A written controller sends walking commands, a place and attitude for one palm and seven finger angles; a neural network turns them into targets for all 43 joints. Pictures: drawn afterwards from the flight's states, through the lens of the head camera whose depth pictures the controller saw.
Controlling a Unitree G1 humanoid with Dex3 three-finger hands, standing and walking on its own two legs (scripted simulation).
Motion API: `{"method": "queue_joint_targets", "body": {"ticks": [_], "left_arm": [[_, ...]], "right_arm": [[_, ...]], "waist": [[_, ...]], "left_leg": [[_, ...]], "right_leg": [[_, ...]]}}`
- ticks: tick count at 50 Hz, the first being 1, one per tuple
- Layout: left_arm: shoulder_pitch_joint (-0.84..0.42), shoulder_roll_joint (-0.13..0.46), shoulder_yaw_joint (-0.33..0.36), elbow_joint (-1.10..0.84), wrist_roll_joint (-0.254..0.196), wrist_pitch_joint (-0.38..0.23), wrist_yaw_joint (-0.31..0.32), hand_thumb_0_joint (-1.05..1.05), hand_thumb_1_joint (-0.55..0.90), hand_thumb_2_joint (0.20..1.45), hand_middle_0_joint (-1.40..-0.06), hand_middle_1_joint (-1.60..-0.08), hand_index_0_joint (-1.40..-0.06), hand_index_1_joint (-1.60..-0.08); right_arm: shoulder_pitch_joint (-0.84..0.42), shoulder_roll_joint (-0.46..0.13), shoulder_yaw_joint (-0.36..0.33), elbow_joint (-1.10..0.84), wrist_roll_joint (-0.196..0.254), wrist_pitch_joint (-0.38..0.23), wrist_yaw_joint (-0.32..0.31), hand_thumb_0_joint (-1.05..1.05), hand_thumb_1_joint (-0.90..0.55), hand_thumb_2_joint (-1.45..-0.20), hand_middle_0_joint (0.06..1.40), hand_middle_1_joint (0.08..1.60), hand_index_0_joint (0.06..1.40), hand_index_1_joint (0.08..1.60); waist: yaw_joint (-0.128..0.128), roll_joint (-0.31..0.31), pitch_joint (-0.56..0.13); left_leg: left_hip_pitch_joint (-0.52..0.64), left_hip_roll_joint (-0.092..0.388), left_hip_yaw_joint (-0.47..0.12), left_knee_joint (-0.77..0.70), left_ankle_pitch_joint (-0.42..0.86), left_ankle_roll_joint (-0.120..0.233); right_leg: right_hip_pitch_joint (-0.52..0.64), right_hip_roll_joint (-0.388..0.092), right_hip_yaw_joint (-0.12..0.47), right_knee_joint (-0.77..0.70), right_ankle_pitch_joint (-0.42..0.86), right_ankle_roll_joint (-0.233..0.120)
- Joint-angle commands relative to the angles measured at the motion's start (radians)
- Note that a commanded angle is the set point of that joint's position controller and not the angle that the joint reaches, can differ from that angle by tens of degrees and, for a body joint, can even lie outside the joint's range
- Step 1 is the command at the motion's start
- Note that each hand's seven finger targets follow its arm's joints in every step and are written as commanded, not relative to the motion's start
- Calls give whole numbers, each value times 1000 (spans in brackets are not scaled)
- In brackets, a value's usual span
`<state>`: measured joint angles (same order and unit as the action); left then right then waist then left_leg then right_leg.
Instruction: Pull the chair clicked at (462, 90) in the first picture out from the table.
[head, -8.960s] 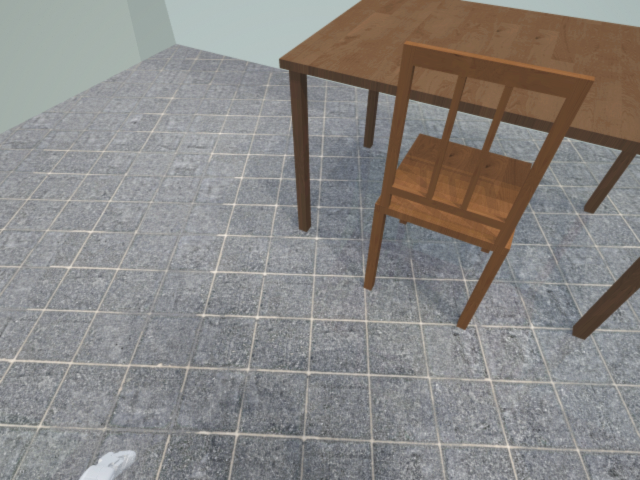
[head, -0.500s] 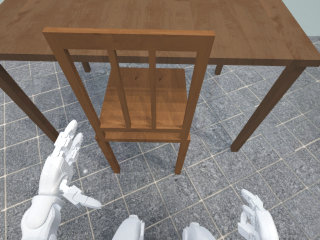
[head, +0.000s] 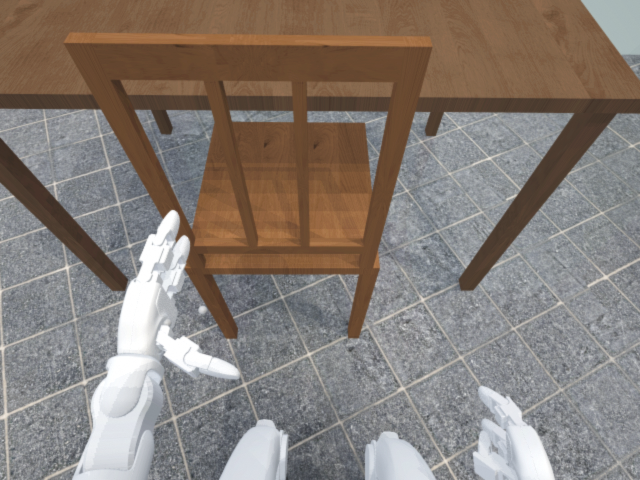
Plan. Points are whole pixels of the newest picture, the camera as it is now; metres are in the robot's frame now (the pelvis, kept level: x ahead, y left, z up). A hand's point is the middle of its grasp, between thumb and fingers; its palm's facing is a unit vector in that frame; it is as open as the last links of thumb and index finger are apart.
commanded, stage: aim the fingers beside a spindle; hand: left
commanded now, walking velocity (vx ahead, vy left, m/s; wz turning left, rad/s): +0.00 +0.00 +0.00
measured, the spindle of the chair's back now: (238, 179) +0.51 +0.14 +0.03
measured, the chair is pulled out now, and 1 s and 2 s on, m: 0.00 0.00 0.00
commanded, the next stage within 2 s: none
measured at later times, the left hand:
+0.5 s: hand (247, 287) +0.35 +0.11 +0.01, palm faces -0.05 -1.00 -0.03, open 16.9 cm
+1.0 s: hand (247, 285) +0.35 +0.11 +0.01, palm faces +0.01 -1.00 -0.06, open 16.9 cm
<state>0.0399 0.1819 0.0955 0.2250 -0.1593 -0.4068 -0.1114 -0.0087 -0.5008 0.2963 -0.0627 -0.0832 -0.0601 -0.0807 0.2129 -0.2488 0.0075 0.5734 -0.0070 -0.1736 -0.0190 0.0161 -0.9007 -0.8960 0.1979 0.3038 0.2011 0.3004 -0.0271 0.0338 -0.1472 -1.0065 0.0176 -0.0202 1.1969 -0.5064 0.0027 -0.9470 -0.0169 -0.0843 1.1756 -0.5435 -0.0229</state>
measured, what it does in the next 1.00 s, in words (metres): stands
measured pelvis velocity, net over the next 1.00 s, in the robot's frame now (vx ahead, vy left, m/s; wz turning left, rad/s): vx -0.01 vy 0.00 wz -0.01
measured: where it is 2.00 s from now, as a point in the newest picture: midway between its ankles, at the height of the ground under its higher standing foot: outside the picture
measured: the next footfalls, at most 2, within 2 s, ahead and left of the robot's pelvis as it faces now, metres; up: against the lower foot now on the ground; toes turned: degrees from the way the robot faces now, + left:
none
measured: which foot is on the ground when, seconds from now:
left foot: down 0.00-1.00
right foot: down 0.00-1.00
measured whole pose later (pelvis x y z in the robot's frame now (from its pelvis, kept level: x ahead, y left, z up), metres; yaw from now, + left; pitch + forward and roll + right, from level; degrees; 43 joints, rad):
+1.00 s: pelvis -0.01 +0.00 -0.02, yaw -1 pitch +21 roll -1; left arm -0.18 0.13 0.04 0.44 -0.08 -0.47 0.05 -0.01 -0.50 0.30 -0.06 -0.08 -0.06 -0.08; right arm 0.21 -0.24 0.00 0.58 -0.02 -0.04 0.01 0.01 -0.90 -0.90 0.20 0.30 0.20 0.30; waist -0.04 0.03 -0.16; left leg -1.11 0.02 -0.01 1.26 -0.52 0.00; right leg -1.06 -0.01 -0.07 1.26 -0.56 -0.03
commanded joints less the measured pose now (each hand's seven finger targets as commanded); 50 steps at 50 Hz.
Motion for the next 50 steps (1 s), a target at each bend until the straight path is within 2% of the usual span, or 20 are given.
{"method": "queue_joint_targets", "body": {"ticks": [1, 4, 8, 9, 13, 18, 20, 23, 26, 27, 30, 32, 33, 36, 37, 38, 41, 45, 47, 50], "left_arm": [[-180, 70, 7, -159, -1, -50, 8, 0, -500, 300, -60, -80, -60, -80], [-238, 80, 24, -123, 7, -39, 27, 0, -500, 300, -60, -80, -60, -80], [-276, 109, 60, -157, 14, -59, 59, 0, -500, 300, -60, -80, -60, -80], [-263, 92, 50, -143, 16, -63, 64, 0, -500, 300, -60, -80, -60, -80], [-345, 50, -14, -141, 31, -80, 73, 0, -500, 300, -60, -80, -60, -80], [-386, 0, -65, -27, 45, -60, 70, 0, -500, 300, -60, -80, -60, -80], [-415, 8, -55, -25, 50, -59, 81, 0, -500, 300, -60, -80, -60, -80], [-415, 59, 7, -46, 57, -70, 114, 0, -500, 300, -60, -80, -60, -80], [-445, 41, -2, -69, 66, -91, 147, 0, -500, 300, -60, -80, -60, -80], [-441, 52, 9, -55, 74, -94, 157, 0, -500, 300, -60, -80, -60, -80], [-502, -16, -62, -13, 89, -104, 166, 0, -500, 300, -60, -80, -60, -80], [-478, -1, -47, 21, 97, -101, 169, 0, -500, 300, -60, -80, -60, -80], [-467, -21, -65, 30, 96, -95, 164, 0, -500, 300, -60, -80, -60, -80], [-415, 8, -31, 39, 85, -83, 156, 0, -500, 300, -60, -80, -60, -80], [-403, 32, -7, 26, 83, -85, 155, 0, -500, 300, -60, -80, -60, -80], [-394, 17, -21, 21, 81, -84, 152, 0, -500, 300, -60, -80, -60, -80], [-443, 48, 4, -24, 74, -107, 163, 0, -500, 300, -60, -80, -60, -80], [-469, 9, -43, -41, 79, -136, 165, 0, -500, 300, -60, -80, -60, -80], [-496, 28, -32, -13, 79, -138, 159, 0, -500, 300, -60, -80, -60, -80], [-508, 0, -60, 63, 81, -128, 138, 0, -500, 300, -60, -80, -60, -80]], "right_arm": [[-7, -133, -56, -138, 6, -35, -12, 0, -900, -900, 200, 300, 200, 300], [-11, -134, -53, -139, 5, -16, -11, 0, -900, -900, 200, 300, 200, 300], [-14, -125, -54, -143, 0, -3, -7, 0, -900, -900, 200, 300, 200, 300], [-11, -122, -52, -144, -3, 2, -4, 0, -900, -900, 200, 300, 200, 300], [-5, -122, -52, -130, -6, 9, 2, 0, -900, -900, 200, 300, 200, 300], [4, -129, -55, -117, -1, 24, 4, 0, -900, -900, 200, 300, 200, 300], [6, -130, -58, -116, -3, 32, 4, 0, -900, -900, 200, 300, 200, 300], [12, -127, -59, -124, -10, 45, 9, 0, -900, -900, 200, 300, 200, 300], [13, -114, -58, -124, -15, 56, 18, 0, -900, -900, 200, 300, 200, 300], [17, -117, -59, -122, -16, 61, 18, 0, -900, -900, 200, 300, 200, 300], [17, -114, -59, -107, -17, 70, 24, 0, -900, -900, 200, 300, 200, 300], [22, -122, -62, -109, -17, 77, 24, 0, -900, -900, 200, 300, 200, 300], [22, -121, -63, -109, -15, 80, 27, 0, -900, -900, 200, 300, 200, 300], [24, -123, -63, -121, -14, 95, 28, 0, -900, -900, 200, 300, 200, 300], [24, -124, -64, -126, -11, 98, 26, 0, -900, -900, 200, 300, 200, 300], [18, -119, -61, -132, -10, 101, 29, 0, -900, -900, 200, 300, 200, 300], [13, -116, -60, -128, -10, 105, 24, 0, -900, -900, 200, 300, 200, 300], [13, -112, -58, -119, -12, 97, 23, 0, -900, -900, 200, 300, 200, 300], [14, -118, -58, -109, -10, 94, 18, 0, -900, -900, 200, 300, 200, 300], [9, -120, -56, -101, -7, 92, 17, 0, -900, -900, 200, 300, 200, 300]], "waist": [[-20, -21, -301], [-20, -49, -299], [-1, 5, -350], [-2, -14, -350], [-30, 8, -359], [-50, -28, -317], [-43, -22, -353], [-12, -1, -411], [-17, 1, -442], [-20, -18, -438], [-53, -31, -400], [-45, -20, -395], [-45, -13, -406], [-28, -53, -423], [-15, -39, -439], [-12, -31, -429], [-21, -50, -411], [-41, -28, -392], [-54, -47, -367], [-62, -63, -334]], "left_leg": [[256, -11, -29, -151, 213, 17], [212, -16, -25, -142, 186, 19], [234, -16, -21, -130, 232, 15], [234, -17, -21, -130, 241, 16], [247, -11, -28, -110, 257, 17], [215, -8, -37, -107, 197, 17], [216, -11, -34, -99, 208, 17], [230, -14, -32, -95, 268, 13], [240, -13, -26, -83, 310, 11], [230, -11, -29, -75, 312, 13], [205, -9, -28, -68, 259, 16], [198, -10, -28, -69, 254, 16], [206, -11, -25, -69, 254, 15], [178, -17, -11, -75, 259, 17], [185, -18, -13, -76, 277, 16], [184, -19, -10, -82, 265, 16], [159, -19, -5, -77, 238, 19], [175, -18, -9, -69, 217, 22], [154, -17, -11, -64, 185, 26], [120, -21, -10, -63, 133, 25]], "right_leg": [[105, 6, 44, -179, 216, -7], [107, 6, 49, -174, 200, -6], [121, 4, 55, -153, 241, -11], [127, 6, 53, -153, 251, -11], [87, 6, 51, -138, 258, -10], [29, 7, 43, -140, 197, -10], [35, 5, 47, -132, 207, -11], [68, 5, 50, -107, 263, -16], [80, 6, 51, -92, 309, -14], [72, 9, 50, -87, 309, -13], [30, 8, 49, -93, 265, -9], [26, 11, 49, -94, 257, -13], [29, 9, 50, -96, 261, -13], [94, 9, 60, -107, 299, -12], [105, 10, 61, -100, 314, -15], [107, 8, 62, -104, 307, -14], [118, 7, 73, -113, 293, -11], [82, 9, 72, -118, 262, -9], [69, 12, 74, -126, 227, -9], [50, 9, 80, -141, 173, -8]]}}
